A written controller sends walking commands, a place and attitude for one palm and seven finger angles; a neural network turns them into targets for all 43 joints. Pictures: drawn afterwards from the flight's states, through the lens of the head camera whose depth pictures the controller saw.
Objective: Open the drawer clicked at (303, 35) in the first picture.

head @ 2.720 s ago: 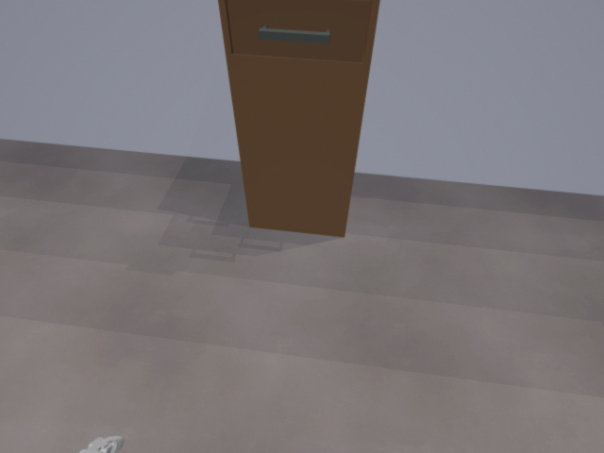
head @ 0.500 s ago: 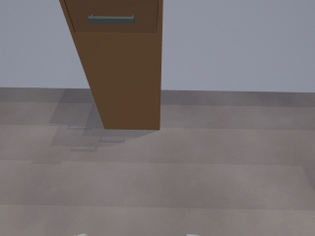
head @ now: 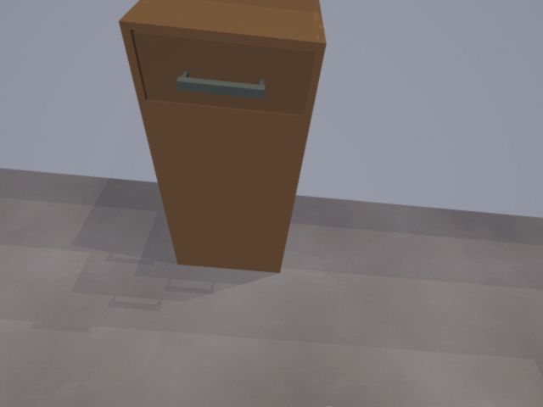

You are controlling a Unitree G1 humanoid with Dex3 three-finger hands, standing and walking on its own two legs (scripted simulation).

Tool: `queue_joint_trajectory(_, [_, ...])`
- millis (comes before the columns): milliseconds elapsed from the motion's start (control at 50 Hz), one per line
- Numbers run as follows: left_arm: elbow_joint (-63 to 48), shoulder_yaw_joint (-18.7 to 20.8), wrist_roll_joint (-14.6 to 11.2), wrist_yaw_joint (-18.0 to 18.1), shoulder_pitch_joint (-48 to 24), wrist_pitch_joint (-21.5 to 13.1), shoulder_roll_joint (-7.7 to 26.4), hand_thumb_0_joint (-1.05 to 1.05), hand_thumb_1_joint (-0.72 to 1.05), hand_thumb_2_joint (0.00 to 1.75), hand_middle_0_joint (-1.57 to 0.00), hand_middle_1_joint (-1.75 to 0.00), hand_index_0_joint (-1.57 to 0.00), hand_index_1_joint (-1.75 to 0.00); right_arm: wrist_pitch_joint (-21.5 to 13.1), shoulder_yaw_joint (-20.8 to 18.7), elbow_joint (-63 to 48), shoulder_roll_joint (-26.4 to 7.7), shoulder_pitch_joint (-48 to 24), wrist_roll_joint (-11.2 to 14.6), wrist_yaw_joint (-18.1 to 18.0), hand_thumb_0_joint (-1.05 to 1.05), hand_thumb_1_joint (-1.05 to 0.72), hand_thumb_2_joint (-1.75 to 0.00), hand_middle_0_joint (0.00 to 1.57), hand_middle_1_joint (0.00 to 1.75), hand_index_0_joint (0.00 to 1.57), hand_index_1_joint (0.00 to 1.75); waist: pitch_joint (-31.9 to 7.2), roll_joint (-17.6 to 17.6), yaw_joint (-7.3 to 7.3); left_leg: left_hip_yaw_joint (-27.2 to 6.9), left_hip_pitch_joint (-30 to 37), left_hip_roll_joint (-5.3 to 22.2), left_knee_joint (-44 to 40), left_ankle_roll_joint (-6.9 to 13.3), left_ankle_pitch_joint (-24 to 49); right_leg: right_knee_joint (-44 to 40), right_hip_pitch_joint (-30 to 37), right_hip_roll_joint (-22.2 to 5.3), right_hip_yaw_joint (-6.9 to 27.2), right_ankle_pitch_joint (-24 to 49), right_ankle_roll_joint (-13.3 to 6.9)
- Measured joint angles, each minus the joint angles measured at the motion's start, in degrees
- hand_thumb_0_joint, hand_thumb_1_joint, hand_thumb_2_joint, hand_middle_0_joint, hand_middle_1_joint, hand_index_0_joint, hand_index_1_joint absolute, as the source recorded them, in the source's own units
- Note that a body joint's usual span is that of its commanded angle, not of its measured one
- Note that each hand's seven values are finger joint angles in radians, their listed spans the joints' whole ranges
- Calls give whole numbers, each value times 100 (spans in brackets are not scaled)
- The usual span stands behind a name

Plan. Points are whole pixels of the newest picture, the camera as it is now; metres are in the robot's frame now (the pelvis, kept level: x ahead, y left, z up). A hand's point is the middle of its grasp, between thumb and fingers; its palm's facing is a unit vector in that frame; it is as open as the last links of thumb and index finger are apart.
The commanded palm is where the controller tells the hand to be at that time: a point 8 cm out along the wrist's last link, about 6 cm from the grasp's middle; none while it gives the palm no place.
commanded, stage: take the last steps up to it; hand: left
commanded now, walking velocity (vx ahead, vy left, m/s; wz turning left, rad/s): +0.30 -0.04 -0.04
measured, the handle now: (222, 83) +0.75 +0.17 +0.10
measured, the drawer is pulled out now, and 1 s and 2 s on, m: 0.00 0.00 0.00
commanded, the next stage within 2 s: come to a stop and stand still in 0.38 s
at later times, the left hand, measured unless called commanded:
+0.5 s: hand (219, 334) +0.28 +0.11 -0.17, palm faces -0.04 -0.98 -0.18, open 7.4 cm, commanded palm none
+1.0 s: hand (169, 365) +0.22 +0.19 -0.19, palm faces +0.09 -0.98 -0.20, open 7.4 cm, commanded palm none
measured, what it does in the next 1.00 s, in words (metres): walks ahead: right foot, then left foot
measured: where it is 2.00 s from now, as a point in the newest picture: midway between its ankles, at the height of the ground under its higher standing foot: outside the picture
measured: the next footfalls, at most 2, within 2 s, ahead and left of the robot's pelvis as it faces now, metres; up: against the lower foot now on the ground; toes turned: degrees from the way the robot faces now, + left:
right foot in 0.44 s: +0.27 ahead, -0.15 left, +0.00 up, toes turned -10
left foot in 0.90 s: +0.25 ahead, +0.08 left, +0.00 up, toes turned -5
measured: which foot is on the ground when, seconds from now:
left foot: down 0.00-0.44, up 0.46-0.88, down 0.90-1.00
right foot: up 0.00-0.42, down 0.44-0.90, up 0.92-1.00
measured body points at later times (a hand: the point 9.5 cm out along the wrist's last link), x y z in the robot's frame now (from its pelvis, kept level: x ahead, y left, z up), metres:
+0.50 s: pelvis +0.17 -0.05 -0.01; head +0.20 -0.07 +0.44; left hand +0.28 +0.16 -0.15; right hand +0.04 -0.23 -0.17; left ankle +0.05 +0.06 -0.69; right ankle +0.23 -0.15 -0.74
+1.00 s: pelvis +0.20 -0.01 +0.00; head +0.23 +0.03 +0.45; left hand +0.22 +0.24 -0.17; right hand +0.29 -0.24 -0.13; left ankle +0.23 +0.09 -0.74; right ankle +0.19 -0.14 -0.69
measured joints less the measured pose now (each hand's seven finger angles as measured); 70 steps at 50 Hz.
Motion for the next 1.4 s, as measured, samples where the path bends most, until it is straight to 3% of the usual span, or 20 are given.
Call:
queue_joint_trajectory(160, [-232, 74, 5, -8, -391, 85, 32, 1, 91, 90, -19, -30, -19, -29, 37, 98, 511, 181, 790, 27, -19, 0, -92, -90, 20, 29, 20, 30, -73, -8, -50, 83, 868, -262, -1052, 4, 110, -618, -812, -263, 134, 994, 221])
queue_joint_trajectory(260, [-252, 74, -9, 3, -668, 142, 47, 1, 92, 90, -19, -30, -20, -29, 54, 130, 723, 369, 1158, -4, -10, 1, -91, -90, 20, 29, 20, 30, -28, 30, -219, 96, 1248, -259, -1237, -99, -77, -1685, -649, -320, -20, 994, 235])
queue_joint_trajectory(380, [-360, 19, -34, -6, -1088, 90, -23, 1, 92, 90, -19, -30, -19, -29, 104, 125, 878, 433, 1420, -71, -10, 1, -90, -90, 20, 29, 20, 30, 120, 168, -468, 134, 1488, -99, -960, -347, -582, -2878, -146, -131, -280, 668, 58])
queue_joint_trajectory(440, [-472, -23, -24, -19, -1236, -76, -83, 1, 92, 90, -19, -30, -19, -29, 146, 120, 957, 422, 1552, -39, -1, 1, -90, -90, 21, 30, 21, 30, 154, 263, -490, 97, 1398, 89, -278, -511, -1092, -3545, 350, 70, -446, 1002, -109])
queue_joint_trajectory(480, [-520, -40, -34, 2, -1324, -251, -151, 1, 91, 90, -19, -30, -20, -29, 230, 121, 1006, 398, 1461, 24, 21, 1, -90, -90, 21, 30, 21, 30, 237, 358, -465, -170, 847, 281, 1173, -468, -1449, -3257, 382, 145, -568, 841, -244])
queue_joint_trajectory(520, [-546, -76, -76, 41, -1295, -324, -220, 1, 91, 90, -19, -30, -20, -29, 314, 103, 973, 345, 1304, 52, 20, 1, -90, -90, 21, 29, 20, 30, 236, 356, -404, -527, 181, 244, 2687, -415, -1564, -3254, 583, 165, -645, 568, -306])
queue_joint_trajectory(560, [-587, -8, -160, 167, -1231, -347, -266, -1, 93, 90, -20, -30, -20, -30, 377, 79, 885, 262, 1074, 55, -16, 1, -90, -90, 20, 29, 20, 30, 167, 360, -307, -689, -339, 249, 3296, -444, -1353, -3523, 818, 208, -677, 582, -255])
queue_joint_trajectory(700, [-593, -56, -63, 272, -1149, -53, -156, -2, 95, 90, -20, -30, -20, -30, 587, -29, 246, -81, 27, 49, -45, 1, -91, -90, 20, 29, 20, 30, 81, 467, -180, -880, -1102, 235, 2332, -674, -869, -3967, 1074, 245, -672, 706, -252])
queue_joint_trajectory(840, [-633, 2, -9, 247, -995, 166, -23, 0, 92, 90, -20, -30, -20, -30, 663, -102, -180, -290, -606, 36, 13, 1, -92, -90, 20, 29, 20, 30, 259, 309, 33, -863, -871, 36, 1541, -731, -790, -3726, 985, 62, -610, 610, -61])
queue_joint_trajectory(880, [-632, 23, -28, 241, -914, 216, 64, 0, 91, 90, -20, -30, -20, -30, 603, -76, -258, -284, -633, 35, 32, 1, -92, -90, 20, 29, 20, 30, 262, 229, 48, -821, -497, 47, 760, -705, -183, -3519, 891, 17, -617, 517, 31])
queue_joint_trajectory(900, [-635, 29, -45, 237, -869, 251, 106, 0, 91, 90, -20, -30, -20, -30, 554, -63, -286, -279, -612, 23, 39, 1, -91, -90, 20, 29, 20, 30, 239, 204, 42, -804, -376, 59, 483, -550, 22, -3348, 803, -3, -631, 433, 80])
queue_joint_trajectory(960, [-592, 53, -89, 254, -825, 362, 266, 1, 91, 90, -20, -30, -20, -30, 530, 47, -291, -121, -587, -28, 23, 1, -91, -90, 20, 29, 20, 30, 291, -32, 101, -716, -372, -40, 488, -256, -127, -2318, 441, 125, -122, -670, 121])
queue_joint_trajectory(1040, [-493, 69, -64, 177, -658, 386, 332, 1, 91, 90, -19, -30, -20, -29, 539, 184, -224, 43, -499, -44, -54, 1, -91, -90, 20, 29, 20, 30, 185, -67, 96, -680, -231, -50, -77, -212, 169, -1178, 171, 361, 331, -531, 165])
queue_joint_trajectory(1100, [-397, 63, -57, 122, -490, 383, 328, 1, 91, 90, -19, -30, -20, -29, 501, 181, -174, 68, -452, -17, -115, 0, -92, -90, 21, 30, 21, 30, 85, -53, 60, -601, -140, -54, -444, -182, 387, -989, 239, 362, 468, -338, 241])
queue_joint_trajectory(1200, [-251, 32, -57, 91, -371, 455, 287, 1, 91, 90, -19, -30, -20, -29, 459, 146, -57, 22, -303, -17, -129, 0, -92, -90, 21, 30, 21, 30, -13, 27, -66, -507, -47, 2, -748, -197, 596, -1612, 667, 259, 421, -519, 312])
queue_joint_trajectory(1300, [-235, -34, -81, 92, -524, 432, 196, 1, 91, 90, -19, -30, -20, -29, 510, 83, 161, -79, -72, -41, -78, 0, -91, -90, 21, 30, 21, 30, -38, 156, -229, -519, -98, 65, -774, -289, 728, -2719, 1127, 221, 279, -643, 233])
queue_joint_trajectory(1360, [-279, -78, -96, 107, -612, 308, 133, 1, 91, 90, -19, -30, -20, -29, 557, 42, 331, -126, 115, -21, -40, 1, -91, -90, 21, 30, 21, 30, -80, 166, -258, -512, -194, 29, -651, -392, 755, -3814, 1527, 197, 186, -29, 155])
queue_joint_trajectory(1400, [-238, -116, -86, 145, -665, 226, 27, 1, 91, 90, -19, -30, -20, -29, 606, 19, 463, -182, 219, 15, -24, 1, -91, -90, 21, 30, 21, 30, -69, 286, -277, -573, -256, 73, -444, -479, 648, -4077, 1651, 252, 136, 332, 80])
